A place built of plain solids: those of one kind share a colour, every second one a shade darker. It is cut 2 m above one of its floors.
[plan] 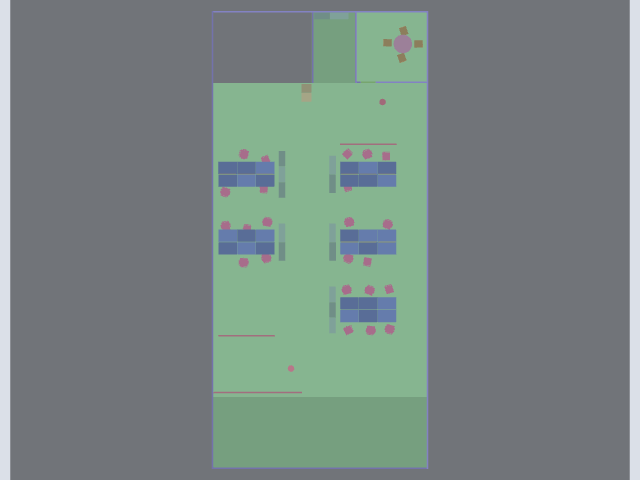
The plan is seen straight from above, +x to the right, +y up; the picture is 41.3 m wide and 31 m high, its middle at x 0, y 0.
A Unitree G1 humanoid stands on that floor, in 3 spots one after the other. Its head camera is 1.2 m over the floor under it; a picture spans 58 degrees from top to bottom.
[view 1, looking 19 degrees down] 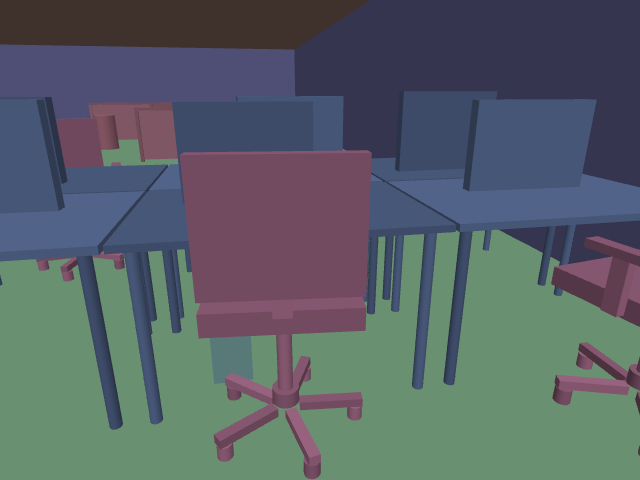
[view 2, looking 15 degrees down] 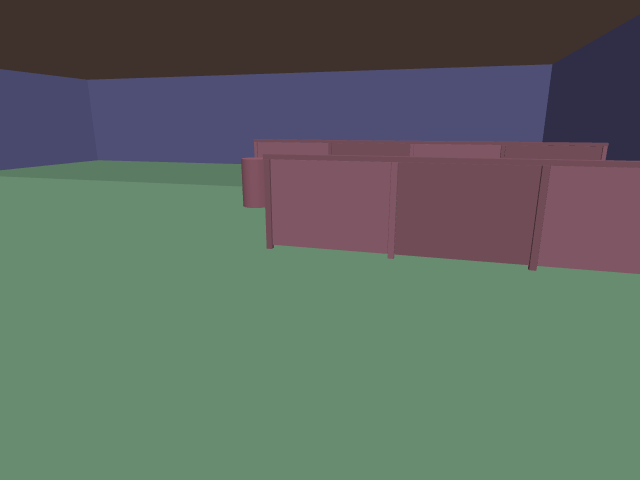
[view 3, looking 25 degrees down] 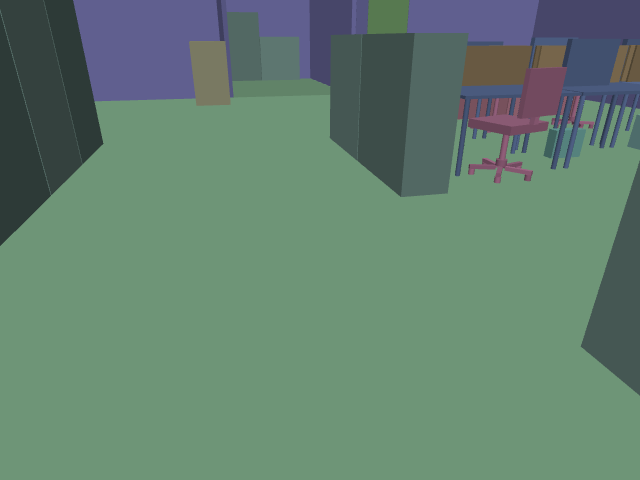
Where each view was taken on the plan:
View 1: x -4.58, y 2.06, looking -101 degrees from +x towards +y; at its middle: officechair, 1.12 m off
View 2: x -4.58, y -2.32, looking -74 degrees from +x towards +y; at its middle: guard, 4.14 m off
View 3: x -0.82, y -0.13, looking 77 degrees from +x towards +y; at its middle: floor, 2.84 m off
